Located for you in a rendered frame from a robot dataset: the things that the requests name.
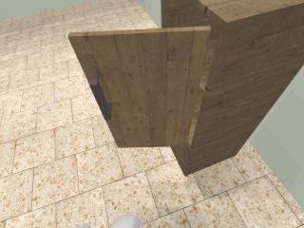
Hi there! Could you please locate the robot left thigh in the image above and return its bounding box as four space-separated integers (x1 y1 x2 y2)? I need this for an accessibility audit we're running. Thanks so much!
109 214 143 228

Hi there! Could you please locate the handle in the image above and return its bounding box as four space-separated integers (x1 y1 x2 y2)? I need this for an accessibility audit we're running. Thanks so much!
89 69 112 121

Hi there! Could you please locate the cupboard door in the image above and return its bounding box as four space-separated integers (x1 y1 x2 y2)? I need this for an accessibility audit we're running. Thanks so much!
68 26 211 148

